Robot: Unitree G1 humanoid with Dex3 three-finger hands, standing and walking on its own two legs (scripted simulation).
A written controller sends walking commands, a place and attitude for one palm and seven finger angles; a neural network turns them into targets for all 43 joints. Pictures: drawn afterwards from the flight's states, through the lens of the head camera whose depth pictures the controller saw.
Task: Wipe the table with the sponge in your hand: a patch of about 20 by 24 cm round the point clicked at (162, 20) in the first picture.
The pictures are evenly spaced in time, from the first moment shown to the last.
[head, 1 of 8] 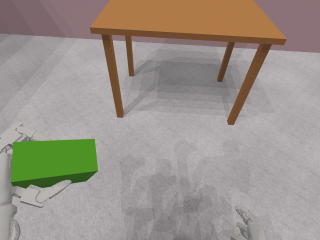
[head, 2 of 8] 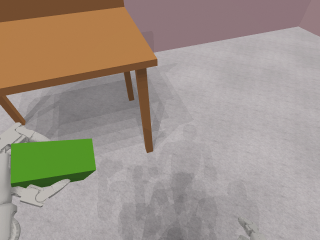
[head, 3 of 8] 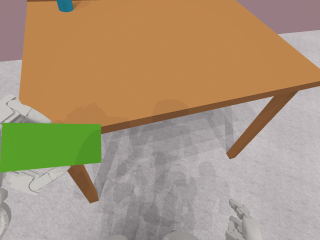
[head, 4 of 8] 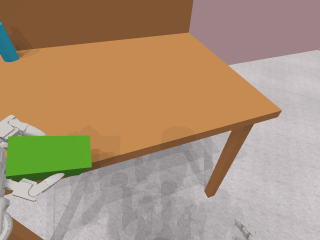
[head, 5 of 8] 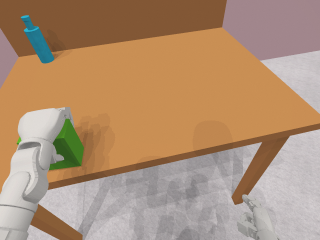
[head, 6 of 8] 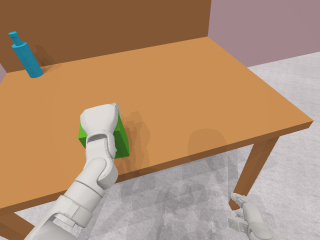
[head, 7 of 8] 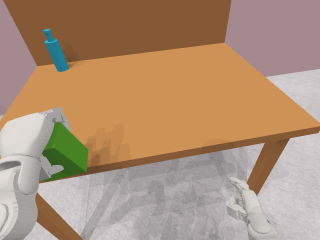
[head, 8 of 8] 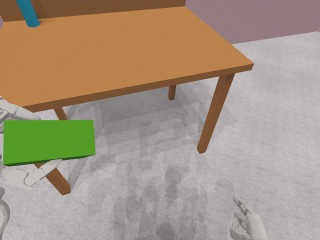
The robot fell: no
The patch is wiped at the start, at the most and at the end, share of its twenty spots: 0.00 1.00 1.00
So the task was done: yes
